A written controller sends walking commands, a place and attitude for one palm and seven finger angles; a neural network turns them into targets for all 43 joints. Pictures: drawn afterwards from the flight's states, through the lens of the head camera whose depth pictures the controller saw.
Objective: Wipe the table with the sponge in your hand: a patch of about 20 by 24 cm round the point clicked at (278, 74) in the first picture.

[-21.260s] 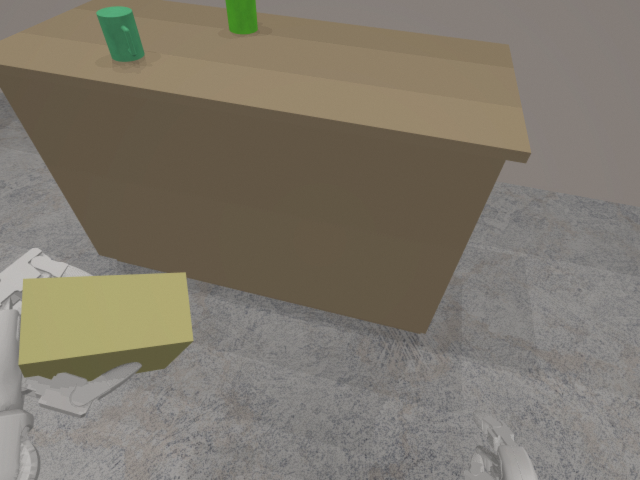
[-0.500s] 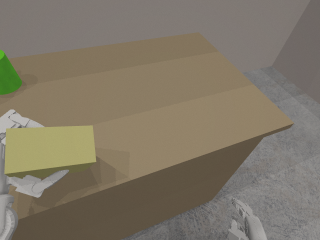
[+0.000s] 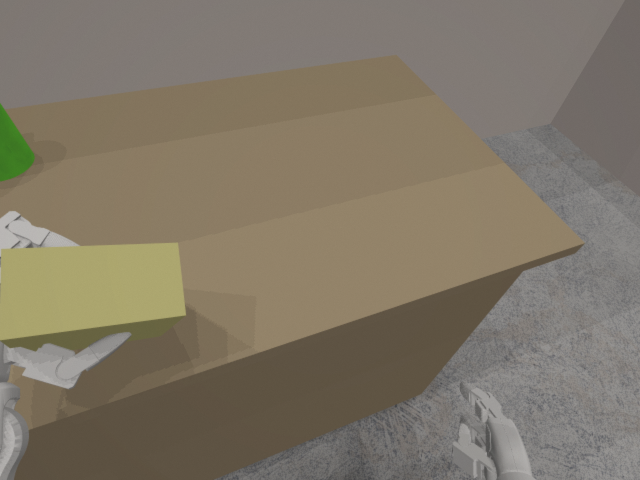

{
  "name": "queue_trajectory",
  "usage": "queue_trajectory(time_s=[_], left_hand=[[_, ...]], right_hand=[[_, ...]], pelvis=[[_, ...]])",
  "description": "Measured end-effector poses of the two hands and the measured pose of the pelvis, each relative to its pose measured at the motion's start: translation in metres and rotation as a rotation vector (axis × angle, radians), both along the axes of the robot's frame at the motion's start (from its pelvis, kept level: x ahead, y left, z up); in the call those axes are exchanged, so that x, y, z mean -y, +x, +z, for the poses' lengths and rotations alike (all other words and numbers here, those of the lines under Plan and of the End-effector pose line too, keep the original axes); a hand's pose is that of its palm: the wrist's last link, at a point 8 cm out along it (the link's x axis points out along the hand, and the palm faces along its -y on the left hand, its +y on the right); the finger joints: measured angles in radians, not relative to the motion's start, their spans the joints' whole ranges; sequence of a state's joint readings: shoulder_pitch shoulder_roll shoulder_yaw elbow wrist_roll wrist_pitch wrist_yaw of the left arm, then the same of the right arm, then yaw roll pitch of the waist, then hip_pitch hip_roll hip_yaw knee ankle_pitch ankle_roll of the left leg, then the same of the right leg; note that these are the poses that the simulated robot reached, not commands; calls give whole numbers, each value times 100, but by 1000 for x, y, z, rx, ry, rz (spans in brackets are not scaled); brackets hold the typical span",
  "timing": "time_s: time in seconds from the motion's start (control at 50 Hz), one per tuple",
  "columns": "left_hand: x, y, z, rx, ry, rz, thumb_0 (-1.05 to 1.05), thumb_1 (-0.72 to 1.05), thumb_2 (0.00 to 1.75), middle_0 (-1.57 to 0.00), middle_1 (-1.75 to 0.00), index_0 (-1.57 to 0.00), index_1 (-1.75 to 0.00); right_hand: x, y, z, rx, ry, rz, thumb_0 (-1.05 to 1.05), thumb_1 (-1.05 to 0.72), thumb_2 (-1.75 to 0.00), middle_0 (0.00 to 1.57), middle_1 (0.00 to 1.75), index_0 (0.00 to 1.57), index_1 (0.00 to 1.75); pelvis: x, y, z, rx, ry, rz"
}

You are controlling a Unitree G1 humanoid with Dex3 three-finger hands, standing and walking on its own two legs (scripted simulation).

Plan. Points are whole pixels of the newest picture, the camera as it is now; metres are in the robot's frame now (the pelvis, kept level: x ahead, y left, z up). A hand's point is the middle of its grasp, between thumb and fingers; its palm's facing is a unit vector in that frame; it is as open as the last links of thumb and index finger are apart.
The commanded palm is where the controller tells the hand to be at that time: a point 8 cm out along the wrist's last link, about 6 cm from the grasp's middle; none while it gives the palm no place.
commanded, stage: shuffle to correct the standing spot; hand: left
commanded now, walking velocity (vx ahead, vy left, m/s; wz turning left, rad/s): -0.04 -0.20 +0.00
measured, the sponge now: (122, 299) +0.24 +0.22 +0.15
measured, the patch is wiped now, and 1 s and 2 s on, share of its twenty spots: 0.05 0.05 0.05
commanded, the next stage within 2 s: come to a stop and stand still in 0.20 s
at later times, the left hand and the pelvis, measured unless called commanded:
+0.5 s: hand (146, 311) +0.22 +0.19 +0.16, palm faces +0.42 -0.84 -0.35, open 10.2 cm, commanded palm +0.17 +0.22 +0.17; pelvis +0.01 -0.06 +0.00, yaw -1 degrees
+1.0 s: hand (74, 319) +0.21 +0.24 +0.17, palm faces +0.42 -0.85 -0.31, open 10.2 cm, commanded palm +0.16 +0.27 +0.17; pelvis +0.00 -0.01 +0.00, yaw +0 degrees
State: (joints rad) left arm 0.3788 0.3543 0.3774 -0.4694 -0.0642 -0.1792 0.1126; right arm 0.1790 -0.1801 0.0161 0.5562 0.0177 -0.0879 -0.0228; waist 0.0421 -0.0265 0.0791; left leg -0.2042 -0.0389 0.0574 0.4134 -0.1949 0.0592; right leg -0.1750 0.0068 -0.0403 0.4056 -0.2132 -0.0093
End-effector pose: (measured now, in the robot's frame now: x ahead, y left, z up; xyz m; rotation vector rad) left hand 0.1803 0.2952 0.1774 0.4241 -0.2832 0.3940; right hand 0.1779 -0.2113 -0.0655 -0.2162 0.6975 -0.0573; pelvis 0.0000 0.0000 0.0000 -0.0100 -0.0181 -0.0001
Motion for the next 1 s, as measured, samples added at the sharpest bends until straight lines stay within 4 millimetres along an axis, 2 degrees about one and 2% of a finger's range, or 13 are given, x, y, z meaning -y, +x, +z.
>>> queue_trajectory(time_s=[0.14,0.36,0.44,0.52,0.62,0.76,0.88,1.0], left_hand=[[25,-1,3,-13,9,-22,-1,-51,102,-70,-135,-73,-135],[61,-3,4,-34,19,-29,-1,-50,102,-70,-135,-72,-135],[69,-2,1,-40,-1,-7,-1,-50,102,-70,-135,-72,-135],[71,0,-1,-50,-19,11,-1,-51,102,-70,-135,-72,-135],[68,8,-1,-45,-20,4,-1,-51,102,-70,-135,-73,-135],[56,14,1,-40,-2,-32,-2,-51,102,-70,-135,-73,-135],[38,1,2,-29,0,-41,-1,-51,102,-70,-135,-72,-135],[14,-15,-2,-12,-37,-7,-1,-51,102,-70,-135,-72,-135]], right_hand=[[18,-4,-3,-10,18,-4,1,-90,-90,21,30,20,30],[73,-13,-9,-18,-16,-59,1,-90,-90,20,30,20,30],[89,-16,-13,-33,-23,-81,1,-90,-90,20,30,20,30],[96,-18,-16,-63,-27,-102,1,-90,-90,20,30,20,30],[90,-14,-19,-86,-34,-94,1,-91,-90,20,30,20,30],[63,3,-15,-61,-13,-78,1,-91,-90,20,30,20,30],[36,7,-3,-5,2,-65,1,-90,-90,20,30,20,30],[14,-1,3,1,-16,-37,1,-90,-90,20,30,20,30]], pelvis=[[20,-2,0,-7,-3,2],[53,-2,-4,-17,-3,-6],[59,1,-5,-23,-9,-3],[60,7,-3,-32,-3,-12],[54,13,-1,-35,4,-3],[39,9,-2,-18,1,-1],[24,4,-2,-5,-6,1],[9,-1,-1,1,-13,7]])
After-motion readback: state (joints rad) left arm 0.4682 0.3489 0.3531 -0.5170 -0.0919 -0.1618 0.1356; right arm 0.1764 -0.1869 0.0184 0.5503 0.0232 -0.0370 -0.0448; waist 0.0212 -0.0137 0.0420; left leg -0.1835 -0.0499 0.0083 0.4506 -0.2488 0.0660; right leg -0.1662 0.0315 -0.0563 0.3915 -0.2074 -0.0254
